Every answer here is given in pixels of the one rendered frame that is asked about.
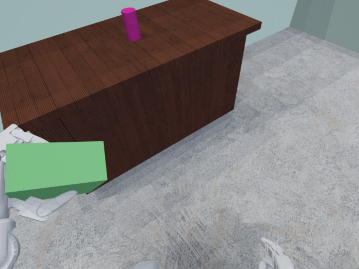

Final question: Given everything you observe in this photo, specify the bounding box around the right robot hand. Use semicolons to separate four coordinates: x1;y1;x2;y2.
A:
259;238;294;269

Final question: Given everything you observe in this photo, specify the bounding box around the left robot hand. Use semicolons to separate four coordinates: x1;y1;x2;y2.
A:
0;124;77;222

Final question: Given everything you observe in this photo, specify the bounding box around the table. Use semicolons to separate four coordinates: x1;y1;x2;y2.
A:
0;0;262;194

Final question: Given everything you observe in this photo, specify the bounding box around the robot left forearm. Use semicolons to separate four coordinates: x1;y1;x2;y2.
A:
0;219;20;269

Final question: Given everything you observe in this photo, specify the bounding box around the sponge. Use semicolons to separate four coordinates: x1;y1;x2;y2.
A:
5;141;107;201

